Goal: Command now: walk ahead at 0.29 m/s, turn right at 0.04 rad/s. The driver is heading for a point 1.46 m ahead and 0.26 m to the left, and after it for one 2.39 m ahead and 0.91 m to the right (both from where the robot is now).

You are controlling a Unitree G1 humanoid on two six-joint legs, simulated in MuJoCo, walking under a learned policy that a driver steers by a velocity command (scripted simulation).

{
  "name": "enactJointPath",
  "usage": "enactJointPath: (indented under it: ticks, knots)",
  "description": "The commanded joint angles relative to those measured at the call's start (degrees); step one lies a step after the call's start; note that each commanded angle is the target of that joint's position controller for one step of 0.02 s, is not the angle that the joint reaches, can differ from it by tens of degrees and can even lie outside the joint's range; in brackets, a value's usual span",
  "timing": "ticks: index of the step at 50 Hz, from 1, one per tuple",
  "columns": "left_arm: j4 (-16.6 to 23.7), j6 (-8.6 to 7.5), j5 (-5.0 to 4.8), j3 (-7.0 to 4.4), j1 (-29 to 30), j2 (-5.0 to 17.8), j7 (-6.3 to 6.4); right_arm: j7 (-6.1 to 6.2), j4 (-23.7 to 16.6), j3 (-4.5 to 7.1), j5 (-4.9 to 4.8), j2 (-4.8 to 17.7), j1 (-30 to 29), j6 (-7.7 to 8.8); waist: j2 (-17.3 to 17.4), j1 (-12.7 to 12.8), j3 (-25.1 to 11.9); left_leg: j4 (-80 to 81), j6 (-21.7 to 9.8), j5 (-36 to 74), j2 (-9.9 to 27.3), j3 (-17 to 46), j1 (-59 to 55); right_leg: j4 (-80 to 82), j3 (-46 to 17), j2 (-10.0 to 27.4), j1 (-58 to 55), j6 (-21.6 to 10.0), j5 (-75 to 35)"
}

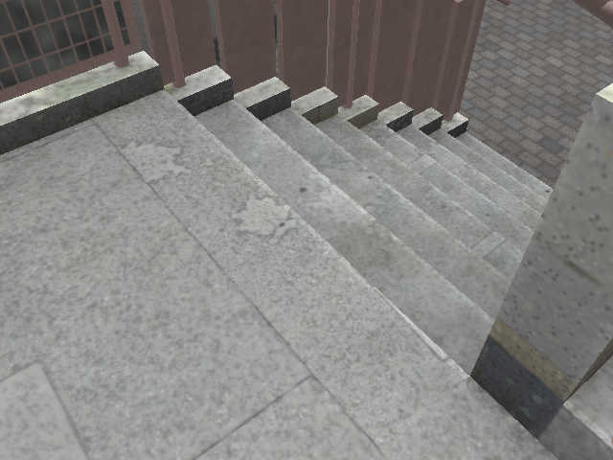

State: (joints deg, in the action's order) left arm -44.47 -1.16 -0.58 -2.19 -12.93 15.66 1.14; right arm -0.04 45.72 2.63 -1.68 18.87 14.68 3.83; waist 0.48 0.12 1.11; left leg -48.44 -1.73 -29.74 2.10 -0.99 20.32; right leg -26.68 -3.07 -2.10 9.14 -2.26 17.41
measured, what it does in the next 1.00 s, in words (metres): walks ahead: left foot, then right foot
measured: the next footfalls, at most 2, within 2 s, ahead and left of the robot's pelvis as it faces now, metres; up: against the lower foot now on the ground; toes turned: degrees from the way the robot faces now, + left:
left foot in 0.12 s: +0.10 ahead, +0.14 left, +0.00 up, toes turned +2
right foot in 0.60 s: +0.45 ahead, -0.04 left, +0.00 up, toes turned +0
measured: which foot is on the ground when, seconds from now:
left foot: up 0.00-0.10, down 0.12-0.62, up 0.64-0.92, down 0.94-1.00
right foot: down 0.00-0.12, up 0.14-0.58, down 0.60-1.00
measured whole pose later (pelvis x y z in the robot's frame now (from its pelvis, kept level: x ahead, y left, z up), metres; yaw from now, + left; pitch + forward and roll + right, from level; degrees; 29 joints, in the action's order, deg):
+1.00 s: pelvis +0.36 +0.07 -0.01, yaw +1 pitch -1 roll -2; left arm -52.0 -1.4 0.9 -0.9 -9.1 13.2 -0.8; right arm 2.3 46.4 1.2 1.4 14.7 14.2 -1.8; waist -0.1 0.4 1.3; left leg -32.5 2.0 -14.3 3.3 2.9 17.3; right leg -27.7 3.0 -1.9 16.3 -1.2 10.8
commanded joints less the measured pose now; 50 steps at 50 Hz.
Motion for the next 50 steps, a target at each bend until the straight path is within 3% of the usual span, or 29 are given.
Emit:
enactJointPath:
  ticks: [1, 4, 5, 6, 7, 8, 9, 10, 11, 12, 15, 17, 19, 22, 26, 28, 30, 31, 32, 33, 34, 36, 38, 40, 43, 46, 48, 49, 50]
  knots:
    - [3.16, -1.22, -0.09, -2.62, 3.03, 9.83, 0.0, -1.67, -5.4, 0.34, 0.96, 4.26, -4.66, 2.41, -7.7, 0.9, 1.52, 4.21, -1.22, 3.49, 3.4, 1.75, 9.96, 14.8, -17.78, 14.89, -3.92, -9.64, 7.44]
    - [3.78, -0.77, -0.04, -2.84, 4.91, 10.03, -0.88, -2.55, -1.01, 0.41, 0.97, 3.8, 4.92, 2.6, -6.16, -4.24, -1.15, 14.0, 0.41, 20.38, -2.19, -4.5, -13.09, 9.51, -9.33, 10.61, 9.8, -7.6, 5.73]
    - [2.77, -0.62, 0.17, -2.33, 3.33, 8.13, -1.29, -2.16, 1.26, 1.27, 0.54, 4.71, 9.74, 2.21, -4.27, -5.93, -1.54, 13.22, 1.12, 18.76, -4.03, -5.97, -19.81, 4.82, -7.05, 8.61, 14.43, -6.21, 6.08]
    - [3.1, -1.05, 0.22, -1.49, 3.49, 6.06, -1.73, -1.65, 1.62, 1.67, 0.63, 5.63, 14.53, 2.0, 1.19, -8.95, -1.52, 16.52, -0.35, 15.44, -1.94, -1.85, -24.94, -7.33, -3.91, 6.08, 18.65, -3.87, 1.45]
    - [4.82, -1.94, 1.24, -0.26, 3.21, 1.46, -2.06, -0.76, 1.21, 2.28, 1.28, 10.56, 18.79, 1.9, 18.56, -8.58, -3.98, 26.58, -5.53, 10.66, 12.61, 20.27, -26.98, -32.33, 1.99, 0.69, 25.3, 1.19, 13.23]
    - [6.71, -3.21, -0.86, -1.09, 0.08, 4.37, -2.24, -1.57, -1.1, 2.35, 2.04, 12.7, 15.6, 2.34, 20.59, -5.69, -3.87, 39.87, -14.37, -6.66, 21.32, 46.44, -25.8, -41.97, -2.48, -2.53, 35.07, 1.59, 16.6]
    - [6.66, -3.78, -2.66, -2.02, 2.6, 8.22, -2.05, -1.8, -2.55, 1.92, 1.76, 10.44, 10.2, 2.7, 10.87, -4.55, 2.89, 41.2, -14.35, -17.48, 21.81, 45.52, -22.46, -45.64, -3.92, 2.49, 40.6, 0.53, 12.06]
    - [6.96, -3.99, -2.49, -2.23, 4.81, 9.31, -1.87, -1.77, -2.9, 1.4, 1.91, 8.43, 8.0, 2.93, 6.71, -4.42, 6.38, 40.21, -12.69, -13.49, 19.4, 38.32, -20.17, -44.64, -2.77, 4.87, 41.84, -0.27, 5.84]
    - [5.47, -3.82, -1.64, -2.19, 3.59, 7.95, -1.54, -1.8, -2.93, 1.0, 2.21, 7.68, 6.41, 2.86, 3.12, -2.97, 6.3, 39.22, -10.85, -5.36, 16.53, 31.7, -18.31, -42.68, -2.45, 6.6, 39.16, -0.43, 0.84]
    - [5.01, -3.62, -0.55, -2.38, 2.94, 7.7, -1.45, -1.67, -3.1, 0.67, 2.47, 6.99, 5.59, 2.78, 2.94, -2.39, 5.98, 39.56, -9.44, 2.37, 13.87, 25.83, -16.99, -39.29, -2.24, 7.79, 36.37, -0.14, -3.18]
    - [5.07, -3.47, -0.16, -1.72, 4.73, 4.76, -1.84, -0.58, -0.78, -0.3, 2.17, 4.27, 9.67, 2.17, 5.76, -2.81, 5.03, 40.83, -8.69, 20.48, 10.9, 15.62, -18.29, -33.27, 0.58, 8.3, 34.46, 1.34, -9.21]
    - [5.71, -3.26, -0.18, -1.61, 7.0, 4.27, -2.11, -0.48, -0.01, -0.25, 2.04, 4.24, 11.34, 1.8, 3.72, -3.6, 4.12, 41.02, -8.54, 29.78, 9.5, 10.86, -20.37, -27.03, 2.06, 7.69, 34.57, 2.02, -12.62]
    - [7.35, -3.52, -0.05, -0.72, 10.87, 1.35, -2.9, -0.35, 0.76, -0.37, 1.49, 4.65, 11.69, 1.39, 2.67, -3.96, 4.42, 42.64, -8.72, 31.91, 8.38, 8.28, -19.59, -18.23, 3.12, 6.19, 32.07, 2.22, -16.56]
    - [9.12, -4.13, -0.8, -0.49, 16.54, 1.04, -4.19, 0.04, 2.11, -0.52, 1.39, 4.26, 13.49, 1.17, 3.19, -5.51, 5.68, 43.9, -8.35, 32.14, 8.46, 5.81, -20.1, -9.07, 5.03, 4.82, 29.42, 1.81, -22.79]
    - [10.36, -4.95, 0.4, -0.51, 19.12, 1.87, -5.29, 0.67, 3.12, 0.03, 1.76, 5.6, 13.01, 0.2, 5.21, -4.59, 5.37, 37.29, -6.15, 49.53, 8.54, 2.98, -21.89, -2.19, 5.63, 2.08, 22.97, 0.66, -25.41]
    - [9.16, -5.55, 1.14, -1.37, 14.31, 4.56, -4.75, 1.36, 2.71, 0.87, 1.32, 7.76, 11.33, -0.52, 7.55, -1.02, 1.48, 30.92, -5.25, 61.92, 8.64, 3.97, -24.04, -1.19, 5.24, -0.12, 16.85, -0.31, -22.27]
    - [5.28, -6.12, 0.72, -2.76, 1.52, 7.92, -3.12, 1.45, 2.41, 0.46, 1.05, 6.38, 9.45, -1.11, 5.41, 5.92, -6.26, 14.39, -3.01, 69.53, 6.23, 2.92, -23.01, 3.59, 6.1, -0.68, 1.7, -3.43, -29.44]
    - [3.56, -5.74, 2.02, -3.12, -5.9, 10.64, -1.88, 1.45, 1.22, -0.36, 2.09, 4.33, 10.36, -0.52, 1.09, 7.77, -14.34, 0.29, -1.16, 52.85, 3.9, 3.39, -11.06, -1.88, -2.3, 8.42, -16.5, -6.88, -45.84]
    - [3.07, -4.85, 3.18, -3.12, -6.34, 13.67, -1.82, 0.43, 1.93, -2.65, 2.38, -4.06, 22.82, 0.03, -15.62, 0.44, -25.63, -23.08, 2.96, -6.79, -6.47, 4.71, 7.83, -6.15, -25.23, 27.73, -36.44, -20.04, -62.9]
    - [3.06, -4.08, 2.21, -2.25, -7.91, 7.88, -2.35, 0.17, 4.97, -0.97, 0.6, 3.47, 23.3, 0.33, -8.57, 4.07, -31.2, -29.82, 3.24, -10.34, -6.46, 13.28, 8.59, -1.65, -29.6, 26.52, -33.33, -21.11, -54.05]
    - [3.34, -3.55, 0.43, -1.63, -1.96, 6.33, -2.49, 0.28, 2.4, 0.1, -0.48, 6.14, 15.37, -0.15, -6.11, 3.22, -20.47, -28.89, 3.59, -7.17, -2.79, 10.88, 11.39, 1.59, -20.65, 23.28, -23.83, -17.88, -47.33]
    - [3.27, -3.88, 0.35, -0.2, 5.94, 2.16, -3.09, 1.51, 0.07, 0.45, 1.28, 4.84, 7.87, -1.51, -1.79, -0.01, -7.83, -19.52, 4.73, -1.34, 1.21, 7.5, 10.47, 6.15, -11.07, 17.69, -6.24, -14.38, -43.29]
    - [1.89, -3.92, 2.07, -0.43, 8.62, 2.98, -3.54, 2.0, 0.24, 0.12, 1.91, 2.13, 10.51, -3.92, -4.3, -3.75, -5.87, -10.34, 5.49, 2.34, 2.46, 6.13, -0.61, 10.55, -6.58, 15.02, 7.06, -13.1, -38.53]
    - [0.72, -3.84, 2.61, -0.69, 9.66, 4.29, -3.43, 2.54, 0.38, -0.66, 2.27, -0.38, 11.68, -4.82, -6.44, -4.5, -6.24, -1.34, 5.86, 3.69, 2.16, 4.35, -6.22, 11.75, -3.44, 14.03, 11.59, -13.21, -36.79]
    - [-0.93, -2.42, 1.95, -1.22, 9.57, 6.19, -2.63, 2.48, 0.38, -0.14, 2.07, 1.24, 9.02, -5.55, -6.53, -3.22, -7.79, 7.46, 4.74, 15.84, 1.89, 3.17, -10.9, 13.15, -3.19, 13.33, 12.55, -11.46, -16.79]
    - [-2.27, -1.25, 1.4, -0.1, 10.16, 3.71, -2.24, 2.28, 0.17, 0.26, 3.09, 1.38, 6.83, -6.07, -6.01, -3.83, -3.65, 15.54, 2.74, 20.05, 0.72, 1.98, -15.92, 13.08, -3.59, 10.77, 18.16, -6.45, 8.15]
    - [-3.96, -1.06, 1.19, 0.88, 7.13, 1.65, -1.98, 2.71, -2.37, 0.25, 3.56, 3.56, 3.8, -5.6, -1.17, -2.51, 0.59, 25.64, 0.32, 18.72, 5.51, 8.28, -13.14, 7.89, -1.86, 6.64, 18.22, -0.84, 13.98]
    - [-4.5, -0.83, 1.33, 0.46, 2.71, 1.71, -1.54, 2.87, -1.92, 1.13, 3.1, 7.35, -0.14, -5.18, 8.48, 2.78, 2.09, 27.48, -1.41, 4.54, 5.84, 9.19, -2.65, 6.12, 3.11, 2.56, 11.69, 1.26, 8.97]
    - [-5.26, -0.48, 1.87, 0.01, 3.94, 3.62, -1.04, 2.44, -2.59, 0.63, 3.41, 4.32, -2.36, -4.57, 8.58, 1.52, 3.38, 30.35, -1.01, -3.15, 4.26, 9.01, 2.71, 3.11, 4.02, 2.4, 6.21, 2.22, 3.73]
